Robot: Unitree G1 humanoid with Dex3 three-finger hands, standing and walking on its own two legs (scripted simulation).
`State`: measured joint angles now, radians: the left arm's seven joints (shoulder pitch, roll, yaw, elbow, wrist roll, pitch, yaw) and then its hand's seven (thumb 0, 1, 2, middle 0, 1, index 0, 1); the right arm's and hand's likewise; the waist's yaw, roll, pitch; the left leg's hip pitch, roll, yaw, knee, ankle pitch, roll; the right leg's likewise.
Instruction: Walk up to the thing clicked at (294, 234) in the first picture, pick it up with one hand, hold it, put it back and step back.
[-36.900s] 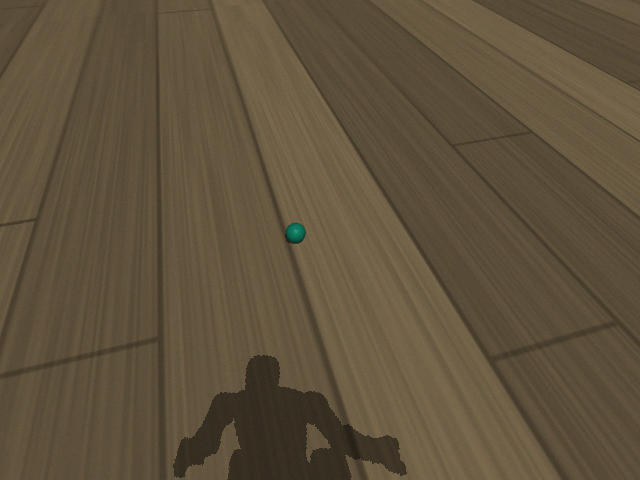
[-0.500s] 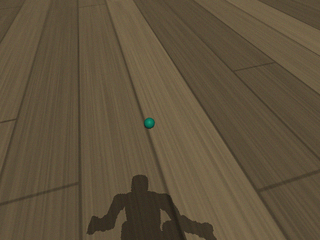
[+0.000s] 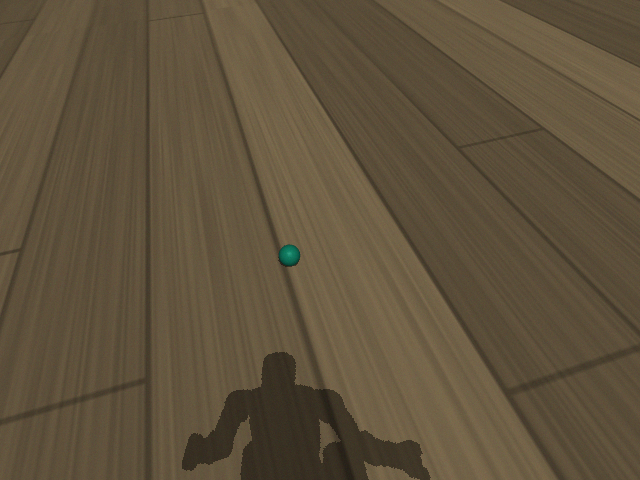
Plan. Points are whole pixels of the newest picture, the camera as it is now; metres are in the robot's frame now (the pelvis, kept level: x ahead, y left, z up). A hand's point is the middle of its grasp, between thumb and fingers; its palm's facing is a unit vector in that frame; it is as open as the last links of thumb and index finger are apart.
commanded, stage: step back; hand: left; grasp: from above
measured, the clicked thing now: (289, 255) +1.10 +0.17 -0.72
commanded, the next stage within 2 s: stand in 0.34 s
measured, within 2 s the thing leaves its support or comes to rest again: neither
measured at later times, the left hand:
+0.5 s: hand out of the picture +0.10 +0.28 -0.15, palm faces +0.00 -0.95 -0.33, open 7.4 cm
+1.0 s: hand out of the picture +0.09 +0.28 -0.14, palm faces -0.04 -0.94 -0.34, open 7.4 cm
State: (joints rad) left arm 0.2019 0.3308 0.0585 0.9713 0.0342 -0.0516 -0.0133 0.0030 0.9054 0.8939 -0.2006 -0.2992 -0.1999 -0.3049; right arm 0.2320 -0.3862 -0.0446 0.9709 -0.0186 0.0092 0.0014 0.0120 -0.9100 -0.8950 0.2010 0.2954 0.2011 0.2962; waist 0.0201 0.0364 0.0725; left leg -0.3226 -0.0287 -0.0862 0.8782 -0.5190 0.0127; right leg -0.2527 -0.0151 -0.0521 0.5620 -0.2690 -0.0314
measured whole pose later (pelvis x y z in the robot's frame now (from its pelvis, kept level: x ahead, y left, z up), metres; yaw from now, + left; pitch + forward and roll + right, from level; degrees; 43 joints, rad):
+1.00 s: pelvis +0.02 +0.03 +0.02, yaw +0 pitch -2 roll +0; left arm 0.11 0.36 0.00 1.15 0.01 -0.02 -0.02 0.00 0.91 0.89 -0.20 -0.30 -0.20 -0.30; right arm 0.10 -0.35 0.00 1.16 -0.01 -0.01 0.02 0.01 -0.91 -0.89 0.20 0.30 0.20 0.30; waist 0.00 0.00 0.05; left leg -0.14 0.02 0.02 0.32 -0.14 -0.01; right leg -0.11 -0.04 -0.04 0.32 -0.17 0.02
